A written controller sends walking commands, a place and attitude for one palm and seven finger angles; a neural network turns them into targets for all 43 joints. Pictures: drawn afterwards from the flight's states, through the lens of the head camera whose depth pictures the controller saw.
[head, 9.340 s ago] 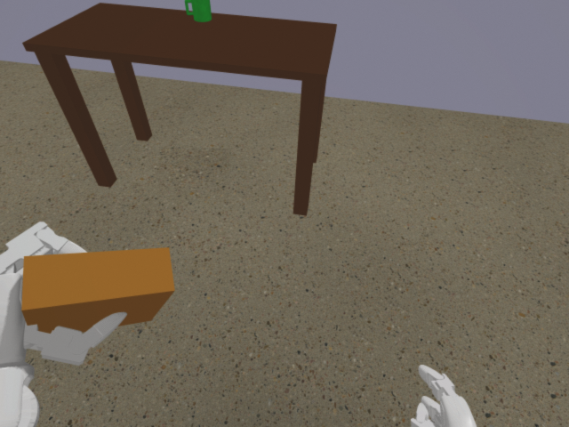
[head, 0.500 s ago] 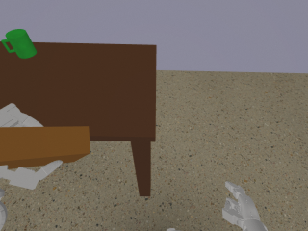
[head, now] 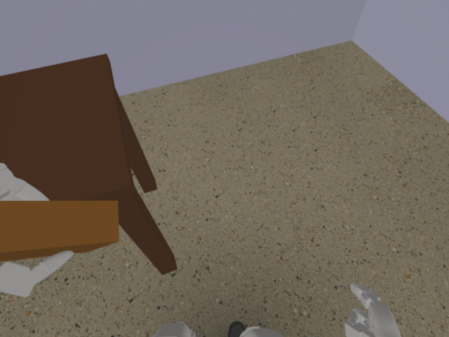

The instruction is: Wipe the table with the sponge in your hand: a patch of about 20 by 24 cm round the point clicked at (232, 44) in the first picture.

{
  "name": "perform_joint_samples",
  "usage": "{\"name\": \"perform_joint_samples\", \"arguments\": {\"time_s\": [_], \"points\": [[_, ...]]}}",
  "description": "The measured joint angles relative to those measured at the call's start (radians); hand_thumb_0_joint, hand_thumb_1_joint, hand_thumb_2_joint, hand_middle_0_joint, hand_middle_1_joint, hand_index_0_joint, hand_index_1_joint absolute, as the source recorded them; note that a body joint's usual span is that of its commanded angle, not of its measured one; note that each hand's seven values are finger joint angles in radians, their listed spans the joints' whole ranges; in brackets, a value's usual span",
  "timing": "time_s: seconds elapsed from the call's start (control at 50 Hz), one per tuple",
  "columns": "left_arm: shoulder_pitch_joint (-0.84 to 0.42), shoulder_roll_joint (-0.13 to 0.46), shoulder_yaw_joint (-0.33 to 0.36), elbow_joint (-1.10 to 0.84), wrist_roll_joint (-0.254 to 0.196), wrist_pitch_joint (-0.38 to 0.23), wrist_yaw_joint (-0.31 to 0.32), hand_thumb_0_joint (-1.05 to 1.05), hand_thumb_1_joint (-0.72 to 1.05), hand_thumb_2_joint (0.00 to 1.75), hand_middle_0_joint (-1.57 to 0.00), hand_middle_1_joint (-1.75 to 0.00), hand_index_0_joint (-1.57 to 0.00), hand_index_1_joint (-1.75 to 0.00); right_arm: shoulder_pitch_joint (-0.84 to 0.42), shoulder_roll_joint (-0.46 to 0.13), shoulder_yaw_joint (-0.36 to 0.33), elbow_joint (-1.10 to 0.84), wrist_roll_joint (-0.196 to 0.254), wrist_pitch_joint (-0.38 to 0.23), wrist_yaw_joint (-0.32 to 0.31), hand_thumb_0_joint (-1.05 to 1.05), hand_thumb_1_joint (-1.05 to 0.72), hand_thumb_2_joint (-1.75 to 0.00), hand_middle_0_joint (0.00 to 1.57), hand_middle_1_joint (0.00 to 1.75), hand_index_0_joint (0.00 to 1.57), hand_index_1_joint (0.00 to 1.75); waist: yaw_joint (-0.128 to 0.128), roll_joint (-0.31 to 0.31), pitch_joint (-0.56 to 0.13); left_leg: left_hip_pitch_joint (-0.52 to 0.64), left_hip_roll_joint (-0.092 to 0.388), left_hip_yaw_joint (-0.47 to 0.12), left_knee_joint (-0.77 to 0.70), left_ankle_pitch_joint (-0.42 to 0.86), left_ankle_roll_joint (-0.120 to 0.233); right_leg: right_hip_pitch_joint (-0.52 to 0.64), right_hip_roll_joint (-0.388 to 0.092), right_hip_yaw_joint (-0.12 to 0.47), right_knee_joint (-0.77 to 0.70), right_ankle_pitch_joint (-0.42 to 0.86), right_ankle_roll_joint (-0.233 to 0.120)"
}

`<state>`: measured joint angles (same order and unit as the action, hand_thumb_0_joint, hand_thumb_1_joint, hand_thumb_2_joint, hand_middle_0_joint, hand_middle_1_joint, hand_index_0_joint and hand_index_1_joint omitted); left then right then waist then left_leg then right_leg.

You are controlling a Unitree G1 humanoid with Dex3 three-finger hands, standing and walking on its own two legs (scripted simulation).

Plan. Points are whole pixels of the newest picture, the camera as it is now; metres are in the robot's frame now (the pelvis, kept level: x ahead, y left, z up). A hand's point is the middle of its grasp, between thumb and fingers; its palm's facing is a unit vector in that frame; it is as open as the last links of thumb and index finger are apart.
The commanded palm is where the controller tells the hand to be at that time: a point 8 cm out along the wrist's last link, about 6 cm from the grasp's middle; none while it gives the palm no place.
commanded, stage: come to a stop and stand still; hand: left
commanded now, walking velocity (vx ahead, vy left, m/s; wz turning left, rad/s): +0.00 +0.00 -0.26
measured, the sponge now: (67, 231) +0.23 +0.20 +0.15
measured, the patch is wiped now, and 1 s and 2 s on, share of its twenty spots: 0.00 0.00 0.00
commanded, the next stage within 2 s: look again from close up in 1.48 s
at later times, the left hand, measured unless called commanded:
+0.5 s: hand (30, 284) +0.17 +0.21 +0.17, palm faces +0.46 -0.78 -0.43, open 9.2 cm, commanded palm +0.11 +0.24 +0.18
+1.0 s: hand out of the picture +0.20 +0.29 +0.17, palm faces +0.46 -0.81 -0.37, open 9.2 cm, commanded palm +0.12 +0.29 +0.18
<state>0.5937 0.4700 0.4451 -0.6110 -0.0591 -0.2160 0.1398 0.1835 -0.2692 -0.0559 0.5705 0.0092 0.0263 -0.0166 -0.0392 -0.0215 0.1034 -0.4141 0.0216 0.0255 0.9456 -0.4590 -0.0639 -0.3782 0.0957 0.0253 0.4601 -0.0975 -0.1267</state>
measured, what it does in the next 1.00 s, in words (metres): steps on the spot: left foot, then right foot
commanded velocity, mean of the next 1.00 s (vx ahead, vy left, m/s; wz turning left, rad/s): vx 0.07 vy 0.05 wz -0.01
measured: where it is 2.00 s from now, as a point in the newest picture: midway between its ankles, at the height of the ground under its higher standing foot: outside the picture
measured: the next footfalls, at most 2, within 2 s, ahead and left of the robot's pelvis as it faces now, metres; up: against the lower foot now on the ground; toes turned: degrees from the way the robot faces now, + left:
left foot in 0.20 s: -0.02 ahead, +0.14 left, +0.00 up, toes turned +3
right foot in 0.44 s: -0.01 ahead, -0.11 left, +0.00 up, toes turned -3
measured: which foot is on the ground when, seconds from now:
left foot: up 0.00-0.18, down 0.20-0.44, up 0.46-0.84, down 0.86-1.00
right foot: down 0.00-0.22, up 0.24-0.42, down 0.44-1.00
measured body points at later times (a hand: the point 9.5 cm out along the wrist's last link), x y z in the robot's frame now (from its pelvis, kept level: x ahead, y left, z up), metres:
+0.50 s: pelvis -0.05 -0.04 -0.01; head -0.05 -0.07 +0.44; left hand +0.14 +0.25 +0.19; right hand +0.11 -0.24 -0.13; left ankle -0.07 +0.11 -0.71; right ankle -0.05 -0.11 -0.74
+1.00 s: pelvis -0.05 +0.02 +0.00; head -0.02 +0.03 +0.45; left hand +0.17 +0.33 +0.19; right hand +0.11 -0.24 -0.07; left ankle -0.05 +0.10 -0.74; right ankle -0.05 -0.11 -0.73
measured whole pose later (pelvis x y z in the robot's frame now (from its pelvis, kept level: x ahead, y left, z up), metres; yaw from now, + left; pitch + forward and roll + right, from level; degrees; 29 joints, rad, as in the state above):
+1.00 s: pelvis -0.05 +0.02 +0.00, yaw -3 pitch +0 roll +0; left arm 0.30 0.40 0.44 -0.32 -0.04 -0.24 0.14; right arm 0.21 -0.23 -0.04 0.58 0.02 -0.14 0.00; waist 0.03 -0.03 0.07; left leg -0.23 -0.01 0.12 0.51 -0.28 0.05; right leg -0.25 -0.04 -0.05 0.52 -0.26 0.01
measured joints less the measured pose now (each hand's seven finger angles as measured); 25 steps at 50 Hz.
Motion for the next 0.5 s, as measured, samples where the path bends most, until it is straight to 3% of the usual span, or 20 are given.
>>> {"name": "perform_joint_samples", "arguments": {"time_s": [0.08,0.16,0.2,0.24,0.3,0.34,0.42,0.46,0.5], "points": [[-0.015,-0.016,0.0,0.045,0.004,0.002,0.007,-0.01,-0.41,0.99,-0.84,-1.34,-0.83,-1.34,0.015,-0.013,-0.005,0.009,0.006,0.0,-0.009,0.02,-0.91,-0.9,0.19,0.3,0.2,0.3,0.015,-0.012,-0.048,0.065,-0.018,0.009,-0.152,-0.025,0.023,-0.001,0.007,0.021,-0.05,0.045,-0.001],[-0.058,-0.068,-0.045,0.104,0.017,0.025,0.008,-0.01,-0.41,0.99,-0.84,-1.34,-0.83,-1.34,0.024,-0.007,0.006,0.007,0.007,0.001,-0.015,0.02,-0.91,-0.9,0.19,0.3,0.2,0.3,0.023,-0.014,-0.087,0.155,-0.033,0.022,-0.331,-0.007,0.057,-0.001,0.011,0.02,-0.093,0.086,0.008],[-0.079,-0.091,-0.076,0.114,0.027,0.037,0.007,-0.01,-0.41,0.99,-0.84,-1.34,-0.83,-1.34,0.031,-0.002,0.013,-0.002,0.002,-0.003,-0.02,0.02,-0.91,-0.9,0.2,0.3,0.2,0.3,0.024,-0.002,-0.101,0.211,-0.026,0.022,-0.449,0.014,0.08,-0.011,0.021,0.003,-0.088,0.08,0.026],[-0.097,-0.105,-0.099,0.125,0.039,0.039,0.004,-0.01,-0.41,0.99,-0.84,-1.34,-0.83,-1.34,0.032,0.018,0.022,-0.005,-0.006,-0.01,-0.024,0.02,-0.91,-0.9,0.2,0.3,0.2,0.3,0.031,-0.008,-0.095,0.219,-0.019,0.022,-0.477,0.122,0.084,-0.043,0.022,-0.006,0.012,-0.046,0.08],[-0.099,-0.096,-0.106,0.131,0.057,0.044,-0.001,-0.01,-0.41,0.99,-0.84,-1.34,-0.83,-1.34,0.052,0.059,0.036,-0.005,-0.011,-0.044,-0.03,0.02,-0.91,-0.9,0.2,0.3,0.2,0.3,0.035,0.001,-0.103,0.221,0.003,0.021,-0.46,0.183,0.078,-0.111,0.006,-0.03,0.388,-0.199,0.131],[-0.087,-0.091,-0.095,0.146,0.054,0.039,-0.003,-0.01,-0.41,0.99,-0.84,-1.34,-0.83,-1.34,0.064,0.081,0.048,0.007,-0.008,-0.06,-0.027,0.01,-0.91,-0.9,0.2,0.3,0.2,0.3,0.047,0.018,-0.124,0.217,0.02,0.019,-0.444,0.166,0.058,-0.094,-0.022,-0.043,0.49,-0.256,0.137],[-0.094,-0.096,-0.075,0.174,0.053,0.048,0.015,-0.01,-0.41,0.99,-0.84,-1.34,-0.83,-1.34,0.069,0.105,0.077,0.029,-0.002,-0.087,-0.031,0.01,-0.9,-0.9,0.2,0.3,0.2,0.3,0.081,0.059,-0.137,0.184,0.059,0.029,-0.364,0.123,0.017,0.083,-0.093,-0.087,0.225,-0.308,0.147],[-0.155,-0.112,-0.083,0.202,0.06,0.048,0.019,-0.01,-0.41,0.99,-0.84,-1.34,-0.83,-1.34,0.049,0.103,0.081,0.053,-0.001,-0.094,-0.032,0.01,-0.9,-0.9,0.2,0.3,0.21,0.3,0.088,0.09,-0.111,0.135,0.082,0.01,-0.256,0.065,0.027,0.109,-0.081,-0.118,0.168,-0.242,0.099],[-0.231,-0.136,-0.118,0.24,0.061,0.051,0.014,-0.01,-0.41,0.99,-0.84,-1.34,-0.83,-1.34,0.028,0.093,0.078,0.09,-0.001,-0.087,-0.031,0.01,-0.9,-0.9,0.2,0.3,0.21,0.3,0.078,0.097,-0.08,0.06,0.053,-0.018,-0.076,0.01,0.039,0.114,-0.084,-0.146,0.177,-0.245,0.065]]}}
